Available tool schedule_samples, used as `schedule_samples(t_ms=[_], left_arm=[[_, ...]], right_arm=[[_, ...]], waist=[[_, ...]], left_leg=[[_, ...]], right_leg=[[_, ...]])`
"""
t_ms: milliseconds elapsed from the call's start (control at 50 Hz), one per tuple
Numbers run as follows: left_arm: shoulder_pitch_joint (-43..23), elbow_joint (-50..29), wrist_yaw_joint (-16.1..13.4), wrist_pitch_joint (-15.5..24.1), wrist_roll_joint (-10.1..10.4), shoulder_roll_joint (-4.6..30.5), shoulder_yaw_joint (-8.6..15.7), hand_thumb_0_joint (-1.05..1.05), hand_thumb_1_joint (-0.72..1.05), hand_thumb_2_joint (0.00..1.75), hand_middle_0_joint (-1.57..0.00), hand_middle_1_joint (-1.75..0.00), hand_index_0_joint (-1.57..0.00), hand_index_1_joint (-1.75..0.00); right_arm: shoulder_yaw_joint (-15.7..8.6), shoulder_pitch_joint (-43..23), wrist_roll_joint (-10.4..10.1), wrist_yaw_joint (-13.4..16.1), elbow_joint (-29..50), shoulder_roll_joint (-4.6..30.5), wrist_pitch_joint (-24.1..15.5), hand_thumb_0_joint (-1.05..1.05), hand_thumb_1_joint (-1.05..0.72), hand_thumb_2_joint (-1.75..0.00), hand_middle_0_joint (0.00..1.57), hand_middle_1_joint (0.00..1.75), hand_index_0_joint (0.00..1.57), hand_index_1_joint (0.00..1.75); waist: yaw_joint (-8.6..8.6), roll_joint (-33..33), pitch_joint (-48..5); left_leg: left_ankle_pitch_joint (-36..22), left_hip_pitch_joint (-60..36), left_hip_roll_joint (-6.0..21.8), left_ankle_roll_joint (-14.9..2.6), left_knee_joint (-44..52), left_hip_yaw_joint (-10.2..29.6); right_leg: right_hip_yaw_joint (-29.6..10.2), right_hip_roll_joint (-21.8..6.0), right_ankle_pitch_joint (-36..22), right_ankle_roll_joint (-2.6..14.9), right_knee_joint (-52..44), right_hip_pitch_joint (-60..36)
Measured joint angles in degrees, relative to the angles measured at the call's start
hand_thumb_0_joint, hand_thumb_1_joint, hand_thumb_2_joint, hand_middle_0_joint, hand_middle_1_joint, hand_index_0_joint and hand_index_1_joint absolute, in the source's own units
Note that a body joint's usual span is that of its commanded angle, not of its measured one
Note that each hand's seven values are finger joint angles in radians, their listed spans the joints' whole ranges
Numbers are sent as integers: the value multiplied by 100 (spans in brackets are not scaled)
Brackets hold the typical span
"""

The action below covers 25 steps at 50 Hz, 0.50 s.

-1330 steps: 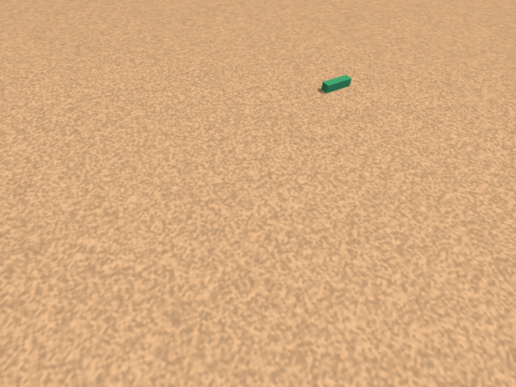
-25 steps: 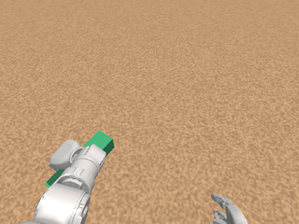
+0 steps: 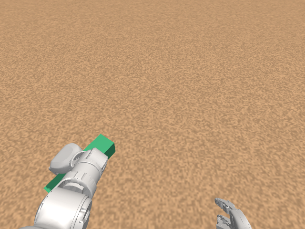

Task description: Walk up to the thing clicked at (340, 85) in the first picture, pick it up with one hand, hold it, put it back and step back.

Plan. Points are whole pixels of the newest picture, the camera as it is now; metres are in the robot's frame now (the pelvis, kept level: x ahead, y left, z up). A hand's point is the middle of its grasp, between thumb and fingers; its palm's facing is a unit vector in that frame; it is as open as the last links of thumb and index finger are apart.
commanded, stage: crouch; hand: left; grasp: from above
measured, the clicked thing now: (84, 167) +0.32 +0.22 -0.08
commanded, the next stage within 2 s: lower in 1.84 s
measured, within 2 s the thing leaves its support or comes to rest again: neither
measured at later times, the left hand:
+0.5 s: hand (87, 192) +0.30 +0.25 -0.26, palm faces -0.16 -0.38 -0.91, open 9.2 cm
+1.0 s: hand (98, 198) +0.34 +0.26 -0.46, palm faces -0.17 -0.41 -0.90, open 8.9 cm
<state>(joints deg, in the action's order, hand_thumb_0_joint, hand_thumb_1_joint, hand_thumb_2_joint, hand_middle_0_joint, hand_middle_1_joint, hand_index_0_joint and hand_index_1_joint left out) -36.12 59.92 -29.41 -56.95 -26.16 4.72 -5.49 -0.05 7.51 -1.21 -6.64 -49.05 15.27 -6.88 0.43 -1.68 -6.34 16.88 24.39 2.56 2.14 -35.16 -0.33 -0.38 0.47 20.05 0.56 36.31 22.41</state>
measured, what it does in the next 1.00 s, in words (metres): lowers itself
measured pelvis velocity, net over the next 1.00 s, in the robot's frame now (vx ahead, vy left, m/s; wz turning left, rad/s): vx -0.09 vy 0.01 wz -0.09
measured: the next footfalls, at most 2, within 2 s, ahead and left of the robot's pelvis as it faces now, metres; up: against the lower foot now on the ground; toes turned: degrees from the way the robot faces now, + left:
none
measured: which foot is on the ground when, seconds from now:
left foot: down 0.00-1.00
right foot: down 0.00-1.00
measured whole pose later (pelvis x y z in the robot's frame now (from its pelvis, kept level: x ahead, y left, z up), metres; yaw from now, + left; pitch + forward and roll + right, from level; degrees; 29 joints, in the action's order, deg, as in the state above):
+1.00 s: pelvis -0.09 +0.01 -0.31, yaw -5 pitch +38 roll -5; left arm -58.0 87.5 -40.4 -29.6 -32.3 25.7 16.0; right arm 0.0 7.5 6.6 -9.8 -52.5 14.4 -10.1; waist 11.6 -2.7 -12.2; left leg 36.2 116.4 3.5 1.8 -114.5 6.0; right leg 2.9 2.7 39.2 -0.7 112.9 111.7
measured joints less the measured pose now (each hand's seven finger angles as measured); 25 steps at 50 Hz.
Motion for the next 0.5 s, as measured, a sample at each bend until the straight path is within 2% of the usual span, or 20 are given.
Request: schedule_samples(t_ms=[100,160,220,300,340,400,440,500], left_arm=[[-63,564,-46,240,-11,-49,149,-1,10,48,-65,-57,-72,-62],[-125,908,-171,493,-100,-26,290,-1,9,49,-64,-58,-72,-63],[-297,1273,-437,791,-269,63,500,-1,8,48,-65,-60,-72,-64],[-634,1684,-999,1192,-474,302,853,-1,8,48,-65,-60,-72,-64],[-817,1811,-1292,1367,-445,435,1039,-1,8,48,-65,-60,-72,-63],[-1115,1942,-1583,1570,-255,593,1323,-1,8,49,-64,-59,-72,-62],[-1314,2060,-1657,1693,-135,706,1515,-1,8,50,-65,-58,-72,-61],[-1545,2203,-1621,1896,-108,896,1685,-1,8,52,-65,-57,-73,-60]], right_arm=[[-26,-12,21,-34,-21,0,-88,1,-86,-89,20,30,20,30],[-58,-4,81,-53,-46,-19,-150,1,-86,-89,20,30,21,30],[-113,30,205,-89,-79,-26,-246,1,-86,-89,20,30,21,30],[-224,61,442,-201,-171,-8,-351,1,-86,-89,20,30,21,30],[-271,68,558,-267,-218,8,-370,1,-86,-89,20,30,20,30],[-287,90,665,-343,-247,35,-354,1,-87,-89,20,30,20,30],[-260,69,705,-370,-282,47,-316,1,-87,-89,20,30,20,30],[-193,-4,712,-370,-328,32,-245,1,-87,-89,20,29,20,30]], waist=[[42,24,-7],[87,93,-4],[149,191,-69],[273,325,-225],[344,350,-266],[420,317,-285],[464,255,-305],[536,159,-338]], left_leg=[[34,235,21,0,-125,9],[104,607,43,7,-377,25],[278,1275,76,23,-913,54],[653,2483,109,48,-1999,91],[836,3101,113,49,-2575,132],[1043,3969,103,44,-3343,219],[1140,4529,99,35,-3794,279],[1245,5335,92,19,-4413,343]], right_leg=[[5,21,17,1,94,221],[14,44,77,6,328,584],[27,76,237,13,839,1239],[34,110,614,21,1922,2444],[57,117,800,15,2486,3046],[119,115,1012,2,3218,3869],[163,119,1107,-6,3636,4394],[204,122,1215,-25,4222,5163]])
